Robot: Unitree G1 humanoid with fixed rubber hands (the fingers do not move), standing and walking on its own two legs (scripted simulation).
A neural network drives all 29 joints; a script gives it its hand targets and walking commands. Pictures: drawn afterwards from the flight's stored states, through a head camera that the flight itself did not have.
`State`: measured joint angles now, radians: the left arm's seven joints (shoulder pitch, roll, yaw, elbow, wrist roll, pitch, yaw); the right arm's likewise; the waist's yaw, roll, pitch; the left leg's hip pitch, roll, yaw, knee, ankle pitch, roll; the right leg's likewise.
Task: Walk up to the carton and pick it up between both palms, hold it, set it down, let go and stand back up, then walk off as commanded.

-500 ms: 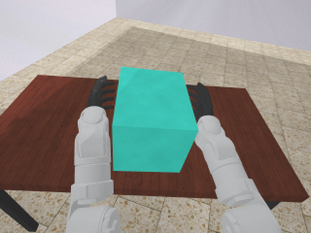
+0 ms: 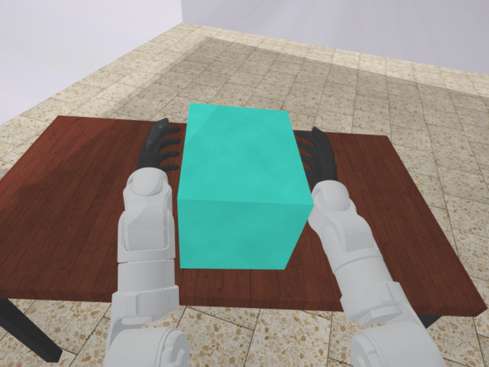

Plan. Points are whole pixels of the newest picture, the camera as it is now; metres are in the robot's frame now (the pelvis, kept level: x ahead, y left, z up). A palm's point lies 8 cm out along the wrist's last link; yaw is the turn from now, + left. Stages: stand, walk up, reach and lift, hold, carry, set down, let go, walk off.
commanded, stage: hold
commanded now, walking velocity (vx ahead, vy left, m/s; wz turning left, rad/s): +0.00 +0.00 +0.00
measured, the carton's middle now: (236, 185) +0.37 +0.01 +0.13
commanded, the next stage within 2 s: none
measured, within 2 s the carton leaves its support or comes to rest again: neither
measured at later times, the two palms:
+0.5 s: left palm (149, 170) +0.35 +0.14 +0.18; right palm (321, 179) +0.34 -0.12 +0.17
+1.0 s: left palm (151, 170) +0.35 +0.14 +0.18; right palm (323, 178) +0.34 -0.12 +0.17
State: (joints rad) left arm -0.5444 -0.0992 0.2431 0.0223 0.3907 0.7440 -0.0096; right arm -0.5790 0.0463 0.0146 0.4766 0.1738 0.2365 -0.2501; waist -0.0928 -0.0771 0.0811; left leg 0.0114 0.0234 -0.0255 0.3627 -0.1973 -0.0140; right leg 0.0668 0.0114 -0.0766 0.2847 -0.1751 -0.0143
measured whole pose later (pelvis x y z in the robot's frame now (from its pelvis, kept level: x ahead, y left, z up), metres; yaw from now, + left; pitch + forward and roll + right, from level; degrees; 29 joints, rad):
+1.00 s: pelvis +0.00 +0.00 +0.00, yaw +0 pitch -10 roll -1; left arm -0.54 -0.10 0.24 0.01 0.39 0.74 -0.01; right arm -0.57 0.05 0.02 0.46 0.18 0.23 -0.25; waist -0.09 -0.08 0.08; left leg 0.01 0.02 -0.03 0.37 -0.20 -0.01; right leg 0.07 0.01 -0.08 0.29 -0.18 -0.02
